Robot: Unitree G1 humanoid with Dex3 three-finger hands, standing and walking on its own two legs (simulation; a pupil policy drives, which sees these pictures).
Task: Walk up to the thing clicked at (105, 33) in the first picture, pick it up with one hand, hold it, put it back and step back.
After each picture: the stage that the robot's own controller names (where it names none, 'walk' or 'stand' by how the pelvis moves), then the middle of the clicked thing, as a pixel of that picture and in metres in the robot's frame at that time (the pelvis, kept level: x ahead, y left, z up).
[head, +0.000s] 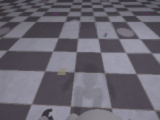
stand; (105, 34) +2.22 -0.45 -0.72
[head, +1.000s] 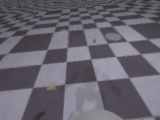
walk; (94, 40) +2.12 +0.02 -0.71
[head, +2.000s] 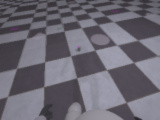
walk; (78, 48) +1.47 +0.30 -0.72
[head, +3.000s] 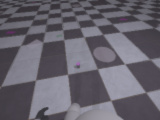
walk; (78, 65) +0.98 +0.25 -0.72
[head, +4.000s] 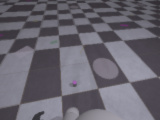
walk; (74, 83) +0.59 +0.20 -0.69
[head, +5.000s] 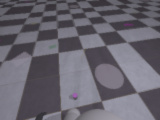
stand; (75, 96) +0.39 +0.18 -0.70
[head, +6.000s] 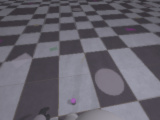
stand; (73, 101) +0.34 +0.18 -0.71
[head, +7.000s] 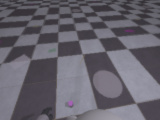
stand; (70, 104) +0.31 +0.21 -0.72
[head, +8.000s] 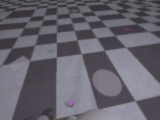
stand; (71, 103) +0.31 +0.23 -0.72
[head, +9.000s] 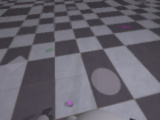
stand; (70, 103) +0.29 +0.23 -0.72
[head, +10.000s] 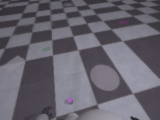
stand; (70, 101) +0.30 +0.25 -0.72
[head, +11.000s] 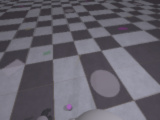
stand; (69, 107) +0.27 +0.23 -0.72
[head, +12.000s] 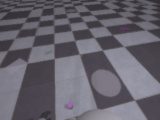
stand; (70, 106) +0.29 +0.23 -0.72
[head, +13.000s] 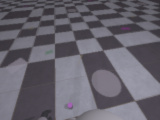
stand; (70, 106) +0.28 +0.23 -0.72
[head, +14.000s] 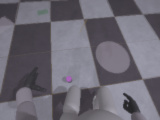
go down; (69, 79) +0.36 +0.19 -0.50
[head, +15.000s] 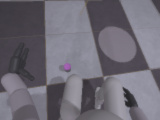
go down; (67, 68) +0.42 +0.19 -0.33
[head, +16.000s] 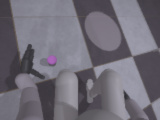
close in; (52, 61) +0.41 +0.22 -0.25
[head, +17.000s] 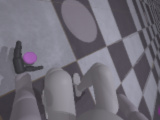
close; (29, 59) +0.40 +0.24 -0.23
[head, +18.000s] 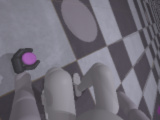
lift; (28, 60) +0.40 +0.24 -0.23
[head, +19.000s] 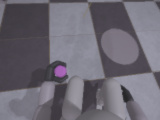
lift; (61, 73) +0.31 +0.21 -0.06
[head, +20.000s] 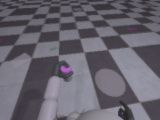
lift; (66, 73) +0.34 +0.17 +0.06
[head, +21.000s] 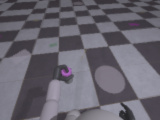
hold; (67, 75) +0.33 +0.17 +0.01
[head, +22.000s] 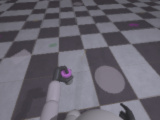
hold; (67, 77) +0.32 +0.17 +0.00
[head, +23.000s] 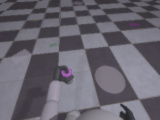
hold; (67, 76) +0.33 +0.17 +0.01
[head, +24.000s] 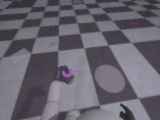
crouch; (68, 76) +0.33 +0.16 +0.00
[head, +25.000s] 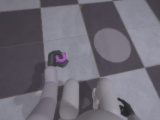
crouch; (62, 60) +0.43 +0.18 -0.09
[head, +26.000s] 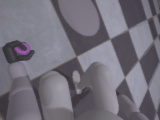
lower; (24, 52) +0.45 +0.24 -0.24
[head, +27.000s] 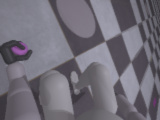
lower; (20, 52) +0.44 +0.26 -0.24
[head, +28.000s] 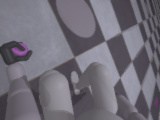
lower; (21, 52) +0.44 +0.26 -0.24
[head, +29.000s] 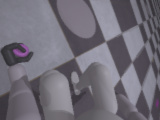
lower; (22, 53) +0.44 +0.25 -0.24
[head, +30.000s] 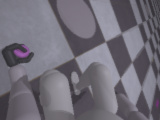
loosen; (22, 54) +0.43 +0.25 -0.23
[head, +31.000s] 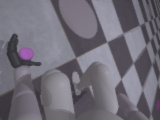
withdraw; (26, 55) +0.42 +0.24 -0.24
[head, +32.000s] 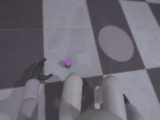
walk; (68, 63) +0.44 +0.18 -0.31
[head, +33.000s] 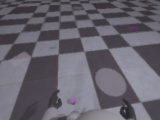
stand; (73, 101) +0.34 +0.18 -0.66
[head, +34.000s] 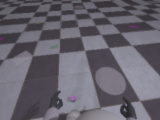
stand; (73, 99) +0.36 +0.19 -0.67
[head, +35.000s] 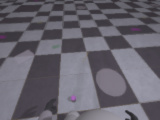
stand; (73, 99) +0.36 +0.18 -0.69
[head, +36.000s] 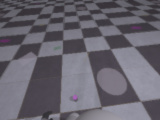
walk; (75, 98) +0.38 +0.19 -0.72
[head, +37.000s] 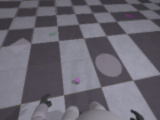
walk; (77, 81) +0.52 +0.10 -0.70
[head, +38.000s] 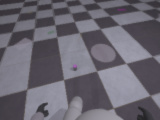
walk; (75, 67) +0.78 +0.26 -0.68
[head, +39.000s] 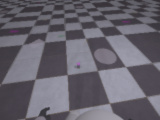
stand; (78, 65) +1.00 +0.23 -0.71
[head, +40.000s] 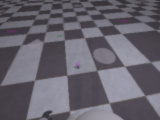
stand; (78, 65) +0.99 +0.22 -0.73
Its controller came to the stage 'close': yes
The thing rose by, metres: 0.73
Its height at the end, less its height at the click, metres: +0.00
